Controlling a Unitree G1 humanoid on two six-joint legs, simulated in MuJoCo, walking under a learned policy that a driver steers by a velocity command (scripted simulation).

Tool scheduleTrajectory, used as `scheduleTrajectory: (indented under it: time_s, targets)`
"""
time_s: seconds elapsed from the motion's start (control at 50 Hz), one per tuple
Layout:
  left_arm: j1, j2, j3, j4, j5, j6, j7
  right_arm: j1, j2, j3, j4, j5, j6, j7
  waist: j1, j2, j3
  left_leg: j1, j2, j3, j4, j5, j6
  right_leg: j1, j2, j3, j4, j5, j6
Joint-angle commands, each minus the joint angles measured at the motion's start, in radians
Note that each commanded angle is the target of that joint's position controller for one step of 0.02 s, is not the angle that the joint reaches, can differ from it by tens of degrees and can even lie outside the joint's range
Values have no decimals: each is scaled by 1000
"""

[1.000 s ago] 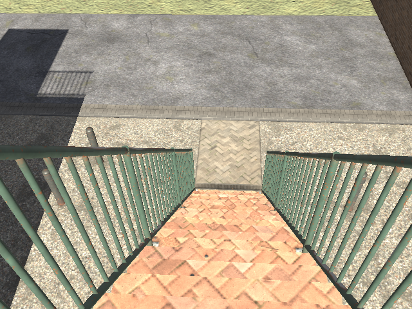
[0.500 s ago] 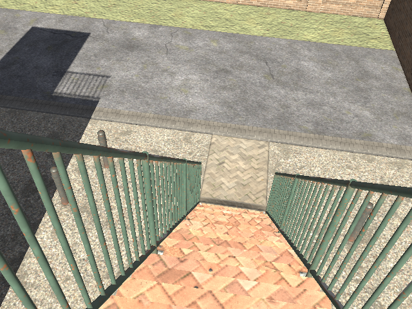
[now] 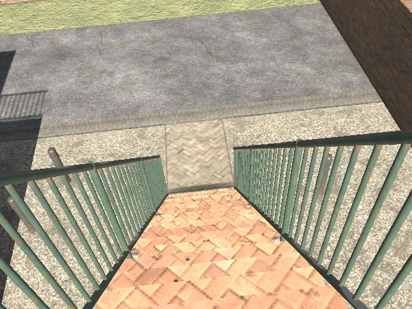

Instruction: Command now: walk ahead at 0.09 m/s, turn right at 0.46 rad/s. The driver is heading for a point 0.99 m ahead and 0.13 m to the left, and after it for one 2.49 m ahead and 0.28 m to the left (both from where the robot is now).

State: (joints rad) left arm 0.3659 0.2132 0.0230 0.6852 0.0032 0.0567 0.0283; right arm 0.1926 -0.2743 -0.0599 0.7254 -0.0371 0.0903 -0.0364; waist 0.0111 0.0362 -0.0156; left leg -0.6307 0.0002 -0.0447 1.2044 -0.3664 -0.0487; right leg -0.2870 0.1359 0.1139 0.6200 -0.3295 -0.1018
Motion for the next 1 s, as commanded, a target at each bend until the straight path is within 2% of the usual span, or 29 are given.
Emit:
scheduleTrajectory:
  time_s: [0.02, 0.08, 0.16, 0.2, 0.22, 0.24, 0.26, 0.28, 0.3, 0.32, 0.34, 0.4, 0.44, 0.48, 0.56, 0.62, 1.0]
  targets:
    - [-18, 123, 38, -81, 6, -11, 8, 16, -52, -10, -45, 0, 0, 2, -17, -102, -34, -23, -4, 9, -56, 14, 0, 69, -232, 273, -141, 661, -144]
    - [-20, 120, 34, -80, 15, -1, 6, 0, -34, 7, -54, 11, -1, 9, 0, -133, -41, 45, -3, -6, -191, -44, -4, 83, -232, 303, -153, 623, -122]
    - [-71, 114, 27, -86, 26, 19, -11, 7, -43, 16, -43, 24, -9, 24, 17, -158, -36, 209, -27, 6, -347, -138, 13, 30, -226, 310, -184, 572, -109]
    - [-101, 106, 20, -83, 24, 27, -13, 27, -31, 24, -38, 30, -15, 27, 13, -160, -39, 298, -38, 6, -463, -149, 28, 14, -224, 328, -193, 546, -107]
    - [-121, 101, 15, -82, 20, 29, -12, 52, -22, 27, -30, 30, -18, 27, -4, -142, -41, 352, -39, 2, -556, -120, 39, 9, -221, 340, -191, 533, -100]
    - [-150, 99, 11, -79, 6, 30, -6, 83, -5, 35, -22, 32, -23, 19, -37, -113, -34, 449, -30, -13, -717, 9, 53, -25, -202, 337, -182, 478, -69]
    - [-143, 88, 9, -76, -1, 27, -4, 101, -28, 35, -20, 19, -32, 11, -30, -32, -27, 542, 38, -101, -833, 216, 75, -73, -165, 301, -128, 375, -22]
    - [-72, 79, 9, -68, -11, 26, -11, 40, -83, 34, -36, 13, -47, 8, 46, 114, -9, 535, 177, -250, -838, 563, 153, -115, -75, 171, -97, 115, 25]
    - [-53, 100, 12, -34, -5, 35, -4, 30, -47, 50, -36, 16, -64, 19, 33, 150, -23, 442, 243, -291, -865, 693, 224, -6, -52, 99, -99, -87, 42]
    - [-61, 96, 8, -13, 0, 37, -8, 13, -17, 64, -32, 18, -73, 27, 37, 130, -21, 411, 218, -260, -877, 664, 218, 66, -66, 79, -131, -57, 46]
    - [-88, 80, 3, 1, 1, 36, -13, 10, -13, 69, -27, 18, -73, 29, 28, 83, -9, 398, 176, -214, -883, 564, 187, 98, -69, 82, -164, 11, 44]
    - [-146, 61, -13, 3, 10, 30, -32, 11, -40, 65, -22, 26, -65, 26, 12, 65, -9, 397, 93, -145, -897, 363, 131, 145, -100, 93, -242, 176, 47]
    - [-146, 77, -14, 25, 8, 23, -29, 11, -32, 68, -21, 25, -60, 30, 2, -4, 8, 437, 70, -111, -906, 279, 116, 107, -124, 108, -278, 216, 47]
    - [-151, 77, -18, 39, 9, 21, -22, 21, -30, 69, -11, 25, -57, 32, -4, -33, 1, 471, 63, -96, -899, 291, 110, 101, -135, 112, -299, 248, 48]
    - [-161, 74, -25, 62, 6, 19, -15, 19, -29, 70, 4, 25, -57, 35, -9, -43, -20, 504, 62, -87, -898, 302, 105, 99, -142, 110, -316, 269, 49]
    - [-158, 69, -28, 86, -2, 11, -6, 11, -23, 74, 16, 27, -53, 28, -6, -46, -19, 506, 62, -89, -913, 288, 103, 99, -149, 110, -325, 266, 48]
    - [-141, 81, -41, 208, -1, 3, 2, 3, -35, 74, 109, 27, -54, 28, -6, -33, -8, 503, 64, -97, -949, 260, 101, 101, -171, 104, -359, 270, 50]
